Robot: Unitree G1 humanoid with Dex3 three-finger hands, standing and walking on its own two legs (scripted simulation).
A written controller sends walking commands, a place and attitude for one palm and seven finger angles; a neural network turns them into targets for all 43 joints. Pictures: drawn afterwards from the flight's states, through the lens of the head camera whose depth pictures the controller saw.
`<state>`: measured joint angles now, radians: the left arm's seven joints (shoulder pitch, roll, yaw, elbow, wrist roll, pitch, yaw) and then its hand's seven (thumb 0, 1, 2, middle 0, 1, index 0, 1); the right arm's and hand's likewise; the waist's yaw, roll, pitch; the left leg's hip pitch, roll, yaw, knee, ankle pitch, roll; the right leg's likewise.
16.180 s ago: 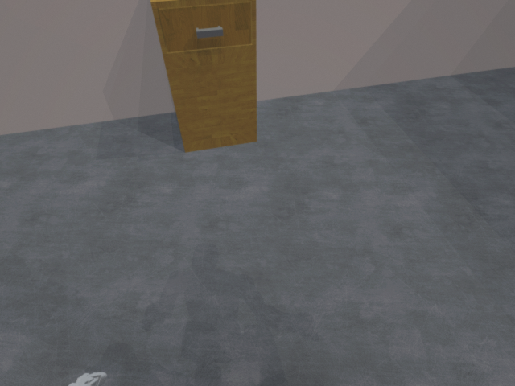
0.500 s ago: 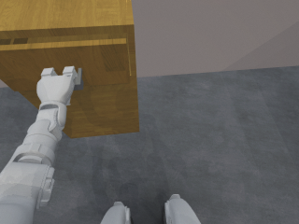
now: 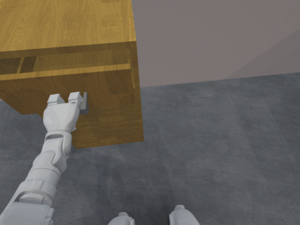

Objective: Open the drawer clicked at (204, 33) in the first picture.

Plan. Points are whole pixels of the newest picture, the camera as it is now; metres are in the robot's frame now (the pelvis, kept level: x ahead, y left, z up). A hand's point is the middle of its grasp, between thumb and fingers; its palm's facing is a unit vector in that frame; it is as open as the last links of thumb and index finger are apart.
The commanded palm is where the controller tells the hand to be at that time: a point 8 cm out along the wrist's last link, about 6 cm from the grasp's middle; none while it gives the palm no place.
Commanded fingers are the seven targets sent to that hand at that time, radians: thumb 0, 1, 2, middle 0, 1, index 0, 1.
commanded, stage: pull the drawer open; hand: left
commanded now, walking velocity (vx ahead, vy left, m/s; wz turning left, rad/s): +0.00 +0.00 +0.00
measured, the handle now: (68, 103) +0.47 +0.25 -0.02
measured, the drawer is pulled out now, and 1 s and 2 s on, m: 0.08 0.21 0.30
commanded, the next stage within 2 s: open the thumb to release the handle in 1.82 s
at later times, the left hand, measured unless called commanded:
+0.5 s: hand (69, 136) +0.36 +0.23 -0.04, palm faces -0.06 -0.03 -1.00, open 6.5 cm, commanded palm +0.33 +0.22 +0.02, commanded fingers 0.00 0.90 0.90 -0.40 -1.35 -0.40 -1.35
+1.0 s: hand (67, 169) +0.27 +0.22 -0.04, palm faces -0.03 -0.06 -1.00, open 6.5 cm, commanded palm +0.22 +0.21 +0.02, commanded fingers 0.00 0.90 0.90 -0.40 -1.35 -0.40 -1.35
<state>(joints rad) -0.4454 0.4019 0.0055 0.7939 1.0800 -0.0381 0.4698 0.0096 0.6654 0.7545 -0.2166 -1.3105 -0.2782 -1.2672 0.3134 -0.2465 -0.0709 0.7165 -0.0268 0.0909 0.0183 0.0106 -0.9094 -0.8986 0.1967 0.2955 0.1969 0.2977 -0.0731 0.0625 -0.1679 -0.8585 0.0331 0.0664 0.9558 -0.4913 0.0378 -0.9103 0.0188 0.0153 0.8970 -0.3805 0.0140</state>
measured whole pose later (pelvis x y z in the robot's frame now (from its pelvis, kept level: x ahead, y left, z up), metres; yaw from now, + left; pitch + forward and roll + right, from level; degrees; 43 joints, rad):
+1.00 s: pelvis +0.01 -0.01 +0.01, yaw +1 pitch +17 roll -1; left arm 0.17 0.30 -0.06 0.27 1.10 0.07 0.55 0.03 0.64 0.75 -0.22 -1.29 -0.33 -1.30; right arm 0.20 -0.25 -0.07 0.65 -0.03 0.06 0.01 0.02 -0.91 -0.90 0.19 0.30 0.19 0.30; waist -0.03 0.05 -0.16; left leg -0.70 0.03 0.06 0.91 -0.50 0.01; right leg -0.77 0.02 0.01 0.89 -0.42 -0.01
